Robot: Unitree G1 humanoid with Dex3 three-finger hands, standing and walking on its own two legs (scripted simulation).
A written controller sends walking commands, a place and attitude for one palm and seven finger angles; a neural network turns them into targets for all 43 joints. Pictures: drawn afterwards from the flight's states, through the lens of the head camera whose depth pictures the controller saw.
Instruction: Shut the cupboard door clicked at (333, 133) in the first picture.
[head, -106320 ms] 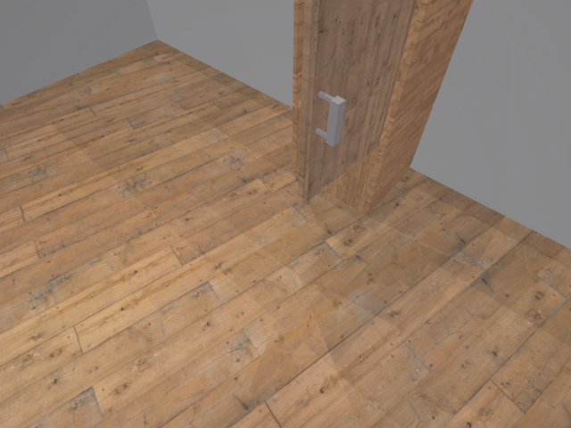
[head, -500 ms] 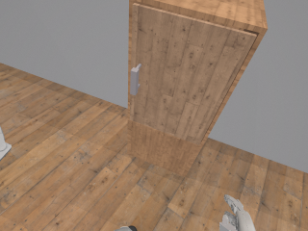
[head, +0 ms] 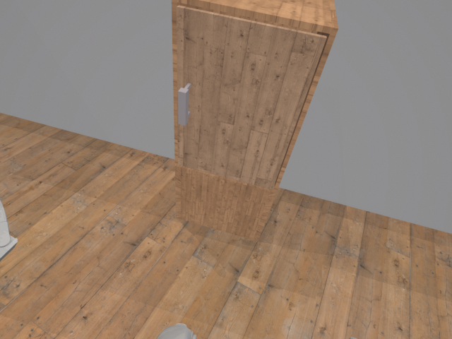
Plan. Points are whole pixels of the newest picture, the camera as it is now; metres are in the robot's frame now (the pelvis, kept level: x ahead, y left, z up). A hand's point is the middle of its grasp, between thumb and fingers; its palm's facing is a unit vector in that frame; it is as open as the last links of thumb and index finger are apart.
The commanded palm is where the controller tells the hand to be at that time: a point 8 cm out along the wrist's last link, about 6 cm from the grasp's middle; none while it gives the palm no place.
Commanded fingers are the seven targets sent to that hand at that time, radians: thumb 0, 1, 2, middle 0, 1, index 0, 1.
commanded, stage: stop stepping back and stand still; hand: left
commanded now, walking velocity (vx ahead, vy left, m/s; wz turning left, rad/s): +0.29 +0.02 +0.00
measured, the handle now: (185, 103) +0.82 +0.16 -0.01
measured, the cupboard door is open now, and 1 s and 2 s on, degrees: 0 0 0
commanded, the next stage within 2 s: let the arm hang, fingers relaxed in 0.50 s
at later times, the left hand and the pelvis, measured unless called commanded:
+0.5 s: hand out of the picture +0.16 +0.32 +0.18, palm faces +0.42 -0.73 -0.54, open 7.4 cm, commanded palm +0.11 +0.33 +0.19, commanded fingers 0.00 0.90 0.90 -0.20 -0.30 -0.20 -0.30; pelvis -0.03 +0.03 +0.01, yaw +0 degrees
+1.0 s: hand out of the picture +0.05 +0.23 -0.16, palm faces +0.08 -0.98 -0.16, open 6.9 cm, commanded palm none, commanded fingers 0.00 0.90 0.90 -0.20 -0.30 -0.20 -0.30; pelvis -0.01 +0.05 +0.01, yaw +3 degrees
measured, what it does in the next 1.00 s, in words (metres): steps on the spot: left foot, then right foot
